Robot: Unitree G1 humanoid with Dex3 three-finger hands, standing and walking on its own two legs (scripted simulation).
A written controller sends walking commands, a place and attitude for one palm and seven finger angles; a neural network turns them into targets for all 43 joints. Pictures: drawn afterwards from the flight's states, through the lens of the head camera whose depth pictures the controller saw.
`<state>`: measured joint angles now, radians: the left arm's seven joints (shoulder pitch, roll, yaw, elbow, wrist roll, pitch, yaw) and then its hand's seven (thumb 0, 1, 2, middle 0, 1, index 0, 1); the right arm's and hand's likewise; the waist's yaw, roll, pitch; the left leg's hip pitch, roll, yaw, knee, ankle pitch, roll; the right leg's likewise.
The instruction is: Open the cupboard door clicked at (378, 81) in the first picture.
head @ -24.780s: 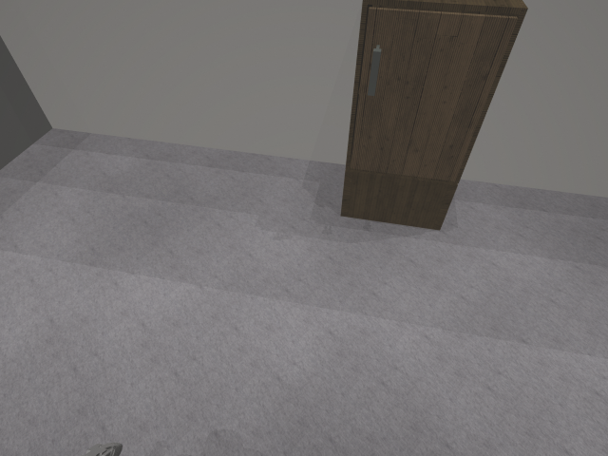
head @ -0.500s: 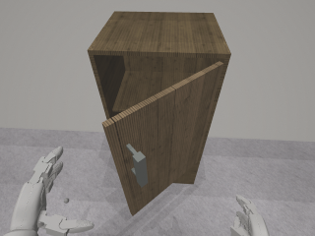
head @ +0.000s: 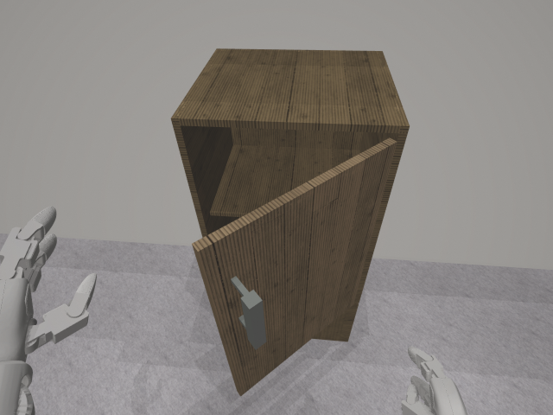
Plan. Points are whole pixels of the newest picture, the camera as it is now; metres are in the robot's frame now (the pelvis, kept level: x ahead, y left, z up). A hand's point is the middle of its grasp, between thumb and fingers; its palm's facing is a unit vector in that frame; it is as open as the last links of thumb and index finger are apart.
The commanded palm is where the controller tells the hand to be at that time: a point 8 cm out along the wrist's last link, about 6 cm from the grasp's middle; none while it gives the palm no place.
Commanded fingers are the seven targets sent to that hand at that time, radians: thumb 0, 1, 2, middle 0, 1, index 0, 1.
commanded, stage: draw the hand back to the body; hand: left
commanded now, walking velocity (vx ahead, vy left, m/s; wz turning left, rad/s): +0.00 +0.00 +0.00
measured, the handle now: (247, 312) +0.29 +0.10 -0.04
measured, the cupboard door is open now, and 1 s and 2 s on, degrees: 43 43 43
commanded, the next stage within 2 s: step back with the hand held close in 0.42 s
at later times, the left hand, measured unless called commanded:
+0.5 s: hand (75, 304) +0.18 +0.25 +0.16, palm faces +0.45 -0.80 -0.39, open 7.5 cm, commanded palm +0.13 +0.28 +0.17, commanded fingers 0.00 0.90 0.90 -0.20 -0.30 -0.20 -0.30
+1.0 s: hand (47, 322) +0.16 +0.26 +0.16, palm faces +0.35 -0.79 -0.51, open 7.4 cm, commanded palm +0.10 +0.30 +0.18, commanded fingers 0.00 0.90 0.90 -0.20 -0.30 -0.20 -0.30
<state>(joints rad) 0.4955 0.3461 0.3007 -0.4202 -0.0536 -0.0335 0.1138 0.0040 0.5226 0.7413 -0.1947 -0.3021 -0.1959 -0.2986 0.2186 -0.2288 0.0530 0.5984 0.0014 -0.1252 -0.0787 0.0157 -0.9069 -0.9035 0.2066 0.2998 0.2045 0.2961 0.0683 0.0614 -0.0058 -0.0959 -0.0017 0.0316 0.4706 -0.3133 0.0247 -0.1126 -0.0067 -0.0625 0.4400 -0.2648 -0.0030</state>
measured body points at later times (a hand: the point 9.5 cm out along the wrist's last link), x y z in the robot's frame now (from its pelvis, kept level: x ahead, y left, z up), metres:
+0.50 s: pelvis -0.01 -0.02 +0.00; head -0.04 -0.04 +0.45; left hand +0.15 +0.29 +0.18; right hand +0.17 -0.24 -0.08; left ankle -0.03 +0.10 -0.74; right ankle -0.01 -0.12 -0.74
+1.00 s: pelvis -0.06 +0.01 +0.00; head -0.04 +0.01 +0.45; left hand +0.13 +0.30 +0.19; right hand +0.11 -0.25 -0.08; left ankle -0.03 +0.10 -0.74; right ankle -0.01 -0.12 -0.74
